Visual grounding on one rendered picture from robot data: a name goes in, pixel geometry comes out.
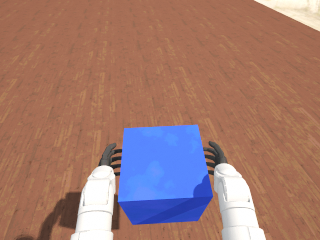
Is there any robot left forearm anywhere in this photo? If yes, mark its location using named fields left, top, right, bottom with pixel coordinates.
left=70, top=165, right=116, bottom=240

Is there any carton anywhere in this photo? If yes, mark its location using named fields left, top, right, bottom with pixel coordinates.
left=118, top=124, right=213, bottom=225

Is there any robot right forearm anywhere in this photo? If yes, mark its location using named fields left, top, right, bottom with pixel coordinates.
left=214, top=163, right=266, bottom=240

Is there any left robot hand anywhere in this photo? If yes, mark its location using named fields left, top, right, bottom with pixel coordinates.
left=98, top=143, right=122, bottom=176

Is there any right robot hand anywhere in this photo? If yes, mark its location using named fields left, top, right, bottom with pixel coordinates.
left=203, top=141, right=228, bottom=176

